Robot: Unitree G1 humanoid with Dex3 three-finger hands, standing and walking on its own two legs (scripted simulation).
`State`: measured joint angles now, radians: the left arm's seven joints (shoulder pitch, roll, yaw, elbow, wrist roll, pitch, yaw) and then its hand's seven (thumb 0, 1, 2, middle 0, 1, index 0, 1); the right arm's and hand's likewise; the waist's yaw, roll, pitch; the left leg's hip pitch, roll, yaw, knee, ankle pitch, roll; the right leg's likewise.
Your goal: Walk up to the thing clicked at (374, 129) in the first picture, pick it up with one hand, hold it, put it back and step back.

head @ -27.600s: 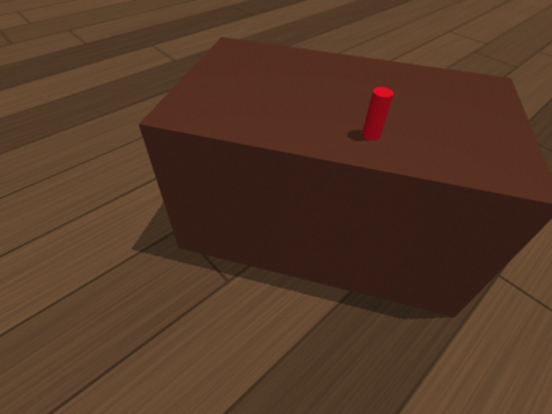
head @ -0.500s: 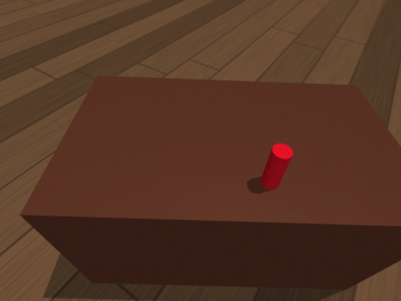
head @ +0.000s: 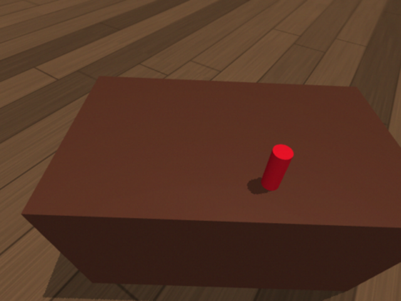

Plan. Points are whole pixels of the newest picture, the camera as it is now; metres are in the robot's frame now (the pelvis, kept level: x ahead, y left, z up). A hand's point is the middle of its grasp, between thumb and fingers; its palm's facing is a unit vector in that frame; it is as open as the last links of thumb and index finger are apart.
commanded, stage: stand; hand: right
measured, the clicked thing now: (276, 168) +0.48 -0.21 -0.06
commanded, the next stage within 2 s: step back in 1.90 s
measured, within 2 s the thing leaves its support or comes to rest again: neither
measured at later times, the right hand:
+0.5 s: hand out of the picture +0.06 -0.25 -0.16, palm faces -0.03 +0.94 -0.34, open 7.3 cm
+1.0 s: hand out of the picture +0.07 -0.25 -0.16, palm faces -0.04 +0.94 -0.34, open 7.3 cm
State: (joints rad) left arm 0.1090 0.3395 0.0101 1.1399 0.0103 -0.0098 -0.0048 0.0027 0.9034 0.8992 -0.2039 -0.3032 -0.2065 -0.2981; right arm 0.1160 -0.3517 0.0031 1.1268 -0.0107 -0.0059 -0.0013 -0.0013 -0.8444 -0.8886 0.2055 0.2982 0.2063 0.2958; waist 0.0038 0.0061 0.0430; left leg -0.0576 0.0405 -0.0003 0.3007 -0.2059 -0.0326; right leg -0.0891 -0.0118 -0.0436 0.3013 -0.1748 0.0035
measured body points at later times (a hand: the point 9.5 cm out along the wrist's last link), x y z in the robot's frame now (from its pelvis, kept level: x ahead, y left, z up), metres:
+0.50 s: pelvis +0.00 +0.00 +0.00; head +0.00 +0.00 +0.45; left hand +0.06 +0.30 -0.13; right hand +0.06 -0.30 -0.14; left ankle -0.03 +0.14 -0.75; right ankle -0.01 -0.12 -0.75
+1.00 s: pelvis +0.00 +0.00 +0.00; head +0.01 +0.00 +0.45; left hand +0.07 +0.30 -0.13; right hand +0.07 -0.30 -0.14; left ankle -0.03 +0.14 -0.75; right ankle -0.01 -0.12 -0.75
